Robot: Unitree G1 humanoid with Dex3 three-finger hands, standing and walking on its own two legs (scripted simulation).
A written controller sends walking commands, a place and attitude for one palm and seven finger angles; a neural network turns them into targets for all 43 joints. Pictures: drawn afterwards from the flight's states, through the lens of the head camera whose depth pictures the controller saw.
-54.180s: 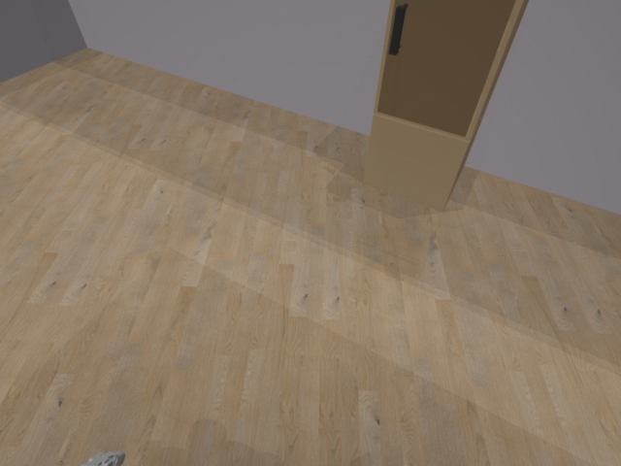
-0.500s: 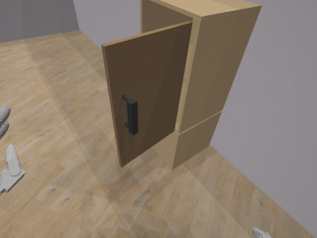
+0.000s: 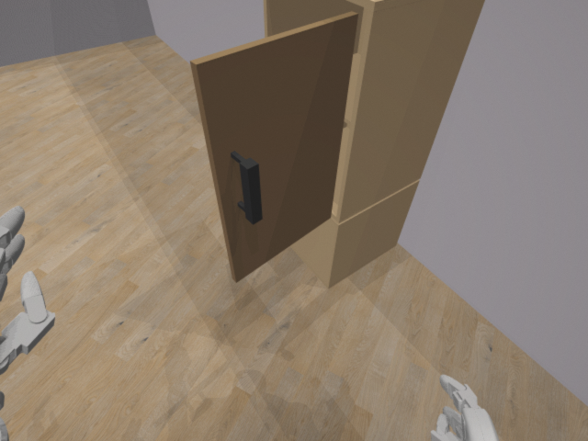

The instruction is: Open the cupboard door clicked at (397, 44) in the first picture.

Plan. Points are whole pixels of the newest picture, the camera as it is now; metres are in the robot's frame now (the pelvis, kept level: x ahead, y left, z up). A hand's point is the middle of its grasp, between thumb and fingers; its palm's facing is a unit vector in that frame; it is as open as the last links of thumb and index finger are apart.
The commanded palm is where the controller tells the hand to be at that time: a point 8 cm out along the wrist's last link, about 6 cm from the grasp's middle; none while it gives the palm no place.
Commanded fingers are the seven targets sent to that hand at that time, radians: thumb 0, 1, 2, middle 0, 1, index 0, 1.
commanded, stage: stop stepping back and stand still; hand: left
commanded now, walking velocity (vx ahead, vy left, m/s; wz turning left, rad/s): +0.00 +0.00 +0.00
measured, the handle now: (245, 187) +0.58 +0.15 -0.01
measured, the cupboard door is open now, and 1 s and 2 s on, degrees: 97 97 97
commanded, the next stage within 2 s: let the arm hang, fingers relaxed in 0.20 s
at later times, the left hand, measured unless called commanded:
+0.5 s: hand out of the picture +0.11 +0.25 -0.12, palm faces +0.04 -0.93 -0.35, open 7.4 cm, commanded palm none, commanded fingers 0.00 0.90 0.90 -0.20 -0.30 -0.20 -0.30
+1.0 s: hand out of the picture -0.07 +0.20 -0.17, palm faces +0.08 -0.96 -0.28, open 7.4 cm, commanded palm none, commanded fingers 0.00 0.90 0.90 -0.20 -0.30 -0.20 -0.30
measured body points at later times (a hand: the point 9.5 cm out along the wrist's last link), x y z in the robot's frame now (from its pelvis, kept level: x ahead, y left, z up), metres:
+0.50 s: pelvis -0.03 +0.01 -0.01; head -0.02 +0.00 +0.44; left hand +0.11 +0.29 -0.09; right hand +0.11 -0.26 -0.14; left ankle +0.06 +0.11 -0.74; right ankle -0.04 -0.10 -0.74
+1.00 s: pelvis -0.01 -0.01 +0.00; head +0.01 -0.01 +0.45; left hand -0.07 +0.25 -0.15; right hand +0.02 -0.25 -0.16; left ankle +0.06 +0.11 -0.74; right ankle -0.04 -0.10 -0.74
